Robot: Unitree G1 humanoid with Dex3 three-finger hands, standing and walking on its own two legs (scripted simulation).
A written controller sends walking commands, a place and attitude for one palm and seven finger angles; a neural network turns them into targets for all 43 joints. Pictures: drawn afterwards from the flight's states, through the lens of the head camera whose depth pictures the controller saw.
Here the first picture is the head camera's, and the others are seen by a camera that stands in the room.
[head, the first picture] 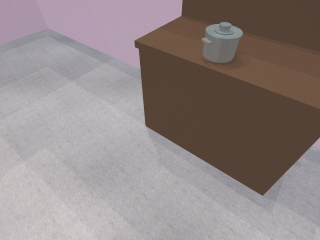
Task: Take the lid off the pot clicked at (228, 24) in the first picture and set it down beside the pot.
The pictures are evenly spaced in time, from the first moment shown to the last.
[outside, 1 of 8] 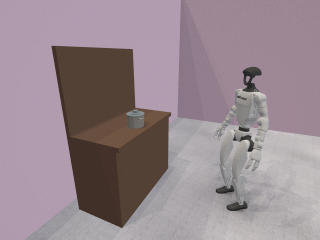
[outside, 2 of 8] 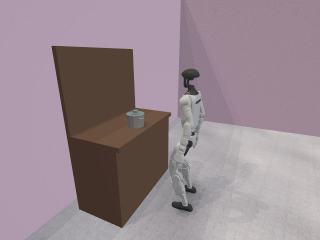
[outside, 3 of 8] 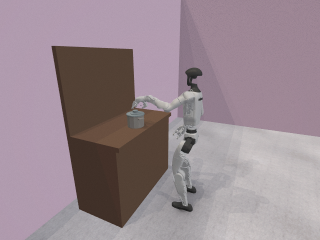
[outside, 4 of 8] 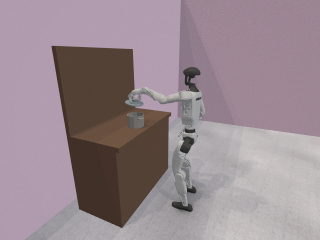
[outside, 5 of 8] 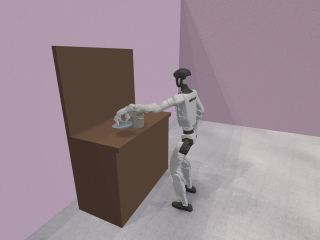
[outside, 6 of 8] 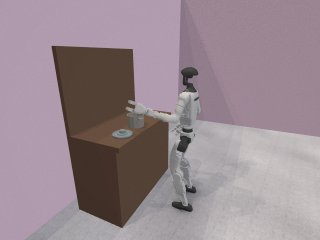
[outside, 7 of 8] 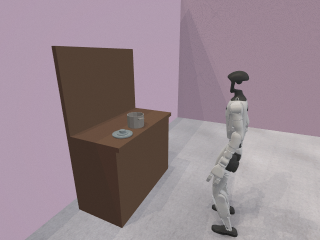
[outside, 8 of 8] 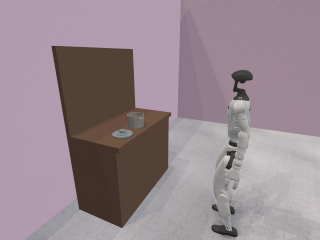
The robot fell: no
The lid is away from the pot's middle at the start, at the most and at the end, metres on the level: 0.00 0.24 0.24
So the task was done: yes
